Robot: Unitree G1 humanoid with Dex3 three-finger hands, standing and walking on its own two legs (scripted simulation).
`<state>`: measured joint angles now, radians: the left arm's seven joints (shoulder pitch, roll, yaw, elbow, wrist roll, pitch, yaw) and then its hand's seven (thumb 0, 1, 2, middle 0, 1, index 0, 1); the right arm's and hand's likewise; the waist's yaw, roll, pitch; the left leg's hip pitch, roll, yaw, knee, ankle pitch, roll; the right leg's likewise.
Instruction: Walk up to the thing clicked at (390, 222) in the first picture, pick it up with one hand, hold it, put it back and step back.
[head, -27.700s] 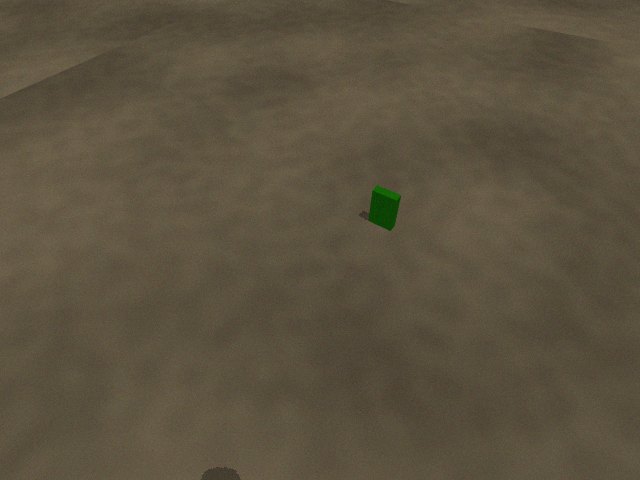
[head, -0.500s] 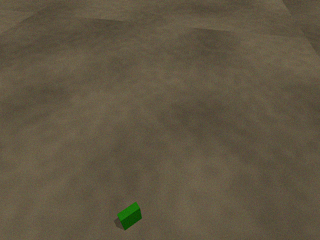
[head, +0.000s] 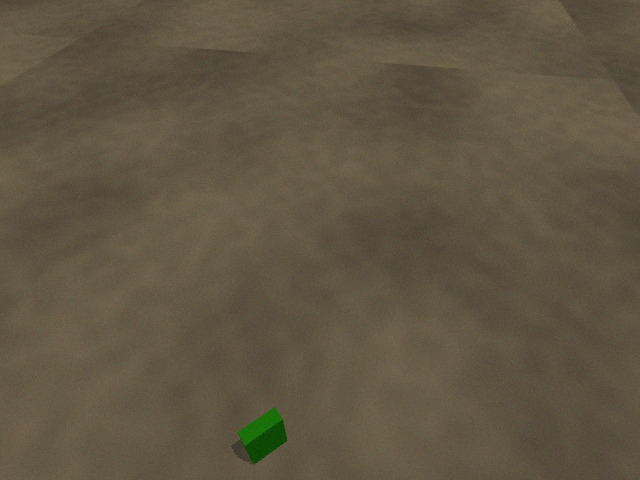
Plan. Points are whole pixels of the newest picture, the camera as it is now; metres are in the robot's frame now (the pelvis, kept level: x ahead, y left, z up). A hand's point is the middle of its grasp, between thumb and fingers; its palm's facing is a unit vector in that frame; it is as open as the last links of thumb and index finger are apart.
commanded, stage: stand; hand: left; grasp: from the side
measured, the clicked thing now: (264, 436) +0.40 +0.17 -0.69
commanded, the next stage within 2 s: step back in 1.22 s
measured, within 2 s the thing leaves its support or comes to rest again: neither
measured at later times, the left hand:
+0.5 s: hand out of the picture +0.08 +0.24 -0.16, palm faces -0.02 -0.94 -0.35, open 7.4 cm
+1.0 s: hand out of the picture +0.10 +0.24 -0.15, palm faces -0.02 -0.94 -0.35, open 7.4 cm
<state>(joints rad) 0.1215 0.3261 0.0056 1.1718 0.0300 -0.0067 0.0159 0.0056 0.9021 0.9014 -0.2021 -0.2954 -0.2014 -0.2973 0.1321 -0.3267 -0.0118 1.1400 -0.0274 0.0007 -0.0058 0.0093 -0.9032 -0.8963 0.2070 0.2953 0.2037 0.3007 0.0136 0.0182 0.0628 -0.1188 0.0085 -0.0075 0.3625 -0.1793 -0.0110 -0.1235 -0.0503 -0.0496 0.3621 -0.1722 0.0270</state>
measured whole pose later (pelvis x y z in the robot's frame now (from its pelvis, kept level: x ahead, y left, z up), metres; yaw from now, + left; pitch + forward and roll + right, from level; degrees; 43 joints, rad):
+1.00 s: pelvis +0.03 -0.01 +0.00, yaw -1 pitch -2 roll +0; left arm 0.09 0.33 0.01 1.16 0.02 -0.01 0.01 0.01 0.90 0.90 -0.20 -0.30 -0.20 -0.30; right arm 0.10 -0.35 0.00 1.14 -0.02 -0.01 -0.01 0.01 -0.90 -0.90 0.21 0.30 0.20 0.30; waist 0.00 0.02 0.06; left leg -0.09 0.02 0.00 0.32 -0.19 -0.02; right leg -0.10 -0.03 -0.05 0.32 -0.18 0.02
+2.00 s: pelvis -0.13 +0.03 -0.03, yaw -5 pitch -3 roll -1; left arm 0.16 0.36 0.07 0.87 0.04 0.04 0.00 0.01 0.90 0.90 -0.20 -0.30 -0.20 -0.30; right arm 0.11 -0.38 -0.05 0.87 -0.01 0.05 -0.01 0.01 -0.90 -0.90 0.21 0.30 0.21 0.30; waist -0.01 0.04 0.19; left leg -0.46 0.00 -0.01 0.83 -0.41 0.01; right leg -0.26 0.04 0.04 0.69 -0.38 -0.02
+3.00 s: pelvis -0.43 +0.02 -0.03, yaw -1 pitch -3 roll +2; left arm 0.11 0.39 0.06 0.76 0.03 0.06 0.02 0.01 0.90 0.90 -0.20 -0.30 -0.20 -0.30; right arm 0.20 -0.38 -0.05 0.87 -0.03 0.04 -0.01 0.01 -0.90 -0.90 0.21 0.30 0.20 0.30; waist 0.02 -0.04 0.20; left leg -0.27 -0.06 -0.01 0.69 -0.36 0.02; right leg -0.44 -0.05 0.01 0.78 -0.33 -0.01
